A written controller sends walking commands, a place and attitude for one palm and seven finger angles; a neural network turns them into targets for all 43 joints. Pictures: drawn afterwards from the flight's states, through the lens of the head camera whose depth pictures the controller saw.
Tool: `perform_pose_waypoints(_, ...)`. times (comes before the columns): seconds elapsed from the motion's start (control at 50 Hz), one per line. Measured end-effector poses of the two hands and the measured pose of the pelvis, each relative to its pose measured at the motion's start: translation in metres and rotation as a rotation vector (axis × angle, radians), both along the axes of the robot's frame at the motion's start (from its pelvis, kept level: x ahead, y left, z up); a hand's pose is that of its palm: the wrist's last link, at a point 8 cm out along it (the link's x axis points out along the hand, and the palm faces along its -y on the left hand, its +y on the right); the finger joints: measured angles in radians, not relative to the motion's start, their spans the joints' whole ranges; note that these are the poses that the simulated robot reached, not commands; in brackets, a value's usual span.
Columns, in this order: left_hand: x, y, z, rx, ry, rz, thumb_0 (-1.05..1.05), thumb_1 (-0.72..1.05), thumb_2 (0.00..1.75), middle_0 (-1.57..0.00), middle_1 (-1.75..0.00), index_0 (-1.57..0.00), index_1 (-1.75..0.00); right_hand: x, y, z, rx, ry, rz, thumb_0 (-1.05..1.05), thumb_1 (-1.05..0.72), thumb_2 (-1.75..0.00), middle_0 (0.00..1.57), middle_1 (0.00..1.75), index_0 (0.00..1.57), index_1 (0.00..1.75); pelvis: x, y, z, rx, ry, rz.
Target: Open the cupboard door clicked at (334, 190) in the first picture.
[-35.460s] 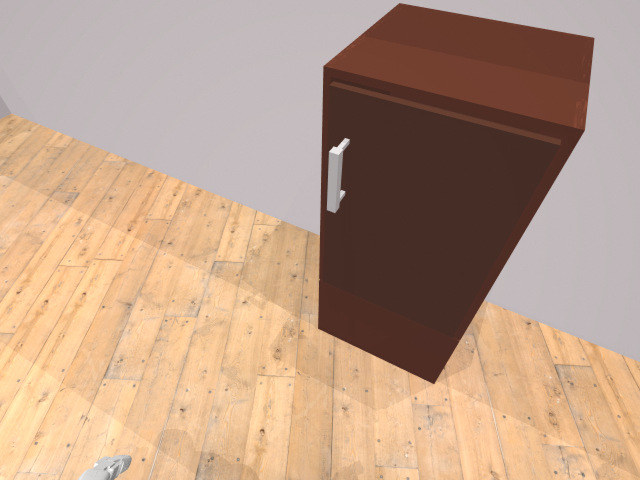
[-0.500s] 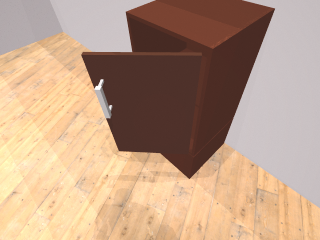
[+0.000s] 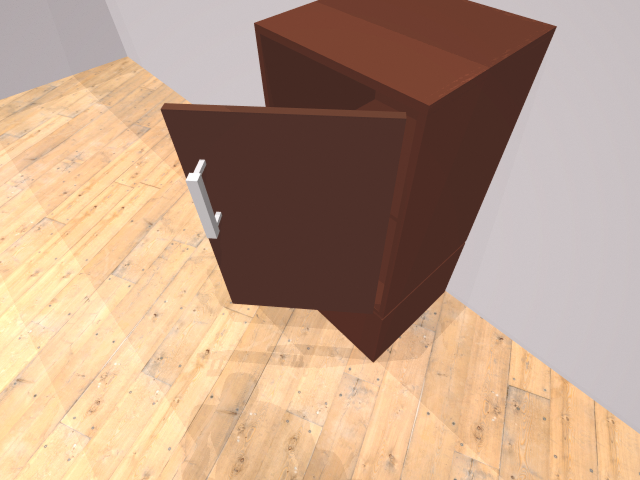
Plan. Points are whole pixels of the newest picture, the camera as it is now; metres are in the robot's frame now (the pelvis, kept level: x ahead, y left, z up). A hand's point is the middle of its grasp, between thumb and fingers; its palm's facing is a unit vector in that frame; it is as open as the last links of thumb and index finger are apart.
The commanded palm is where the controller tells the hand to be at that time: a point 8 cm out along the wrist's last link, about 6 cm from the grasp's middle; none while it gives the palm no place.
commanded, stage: look again from close up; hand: left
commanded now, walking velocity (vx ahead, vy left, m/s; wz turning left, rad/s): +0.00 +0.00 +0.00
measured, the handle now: (207, 200) +0.57 +0.25 -0.02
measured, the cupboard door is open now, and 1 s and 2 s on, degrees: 42 42 42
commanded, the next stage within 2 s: raise the hand with hooked fingers in 0.48 s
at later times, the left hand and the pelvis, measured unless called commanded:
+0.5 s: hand out of the picture +0.01 +0.19 -0.17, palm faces +0.04 -0.97 -0.22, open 7.3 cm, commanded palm none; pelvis +0.00 +0.01 +0.00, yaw +0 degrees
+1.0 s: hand (176, 476) +0.14 +0.19 -0.07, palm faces -0.04 -1.00 +0.04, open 8.6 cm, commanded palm +0.12 +0.26 -0.06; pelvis -0.05 +0.02 -0.07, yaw +1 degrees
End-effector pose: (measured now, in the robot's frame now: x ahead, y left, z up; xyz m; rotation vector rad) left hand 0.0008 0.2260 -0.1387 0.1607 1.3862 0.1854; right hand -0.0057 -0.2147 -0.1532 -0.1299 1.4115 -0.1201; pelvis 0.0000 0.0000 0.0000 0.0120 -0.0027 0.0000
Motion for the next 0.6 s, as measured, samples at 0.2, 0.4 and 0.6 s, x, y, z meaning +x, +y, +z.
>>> perform_pose_waypoints(0.2, 0.000, 0.002, -0.001, -0.006, -0.002, 0.002, 0.01, 0.92, 0.90, -0.20, -0.30, -0.20, -0.30, -0.003, 0.002, 0.002, -0.006, 0.008, -0.001, 0.01, -0.91, -0.90, 0.20, 0.30, 0.20, 0.30, 0.001, 0.002, 0.000, -0.002, -0.005, 0.000)
perform_pose_waypoints(0.4, 0.005, 0.007, 0.000, -0.001, -0.021, -0.004, 0.01, 0.92, 0.90, -0.20, -0.30, -0.20, -0.30, -0.008, 0.009, 0.002, 0.003, 0.012, -0.005, 0.01, -0.91, -0.90, 0.20, 0.30, 0.20, 0.30, 0.000, 0.005, 0.001, -0.001, -0.009, 0.000)
perform_pose_waypoints(0.6, 0.001, 0.008, -0.001, 0.002, -0.017, -0.006, 0.01, 0.92, 0.90, -0.20, -0.30, -0.20, -0.30, -0.015, 0.013, 0.001, 0.009, 0.026, -0.012, 0.01, -0.91, -0.90, 0.20, 0.30, 0.20, 0.30, -0.004, 0.008, 0.000, -0.006, -0.005, -0.001)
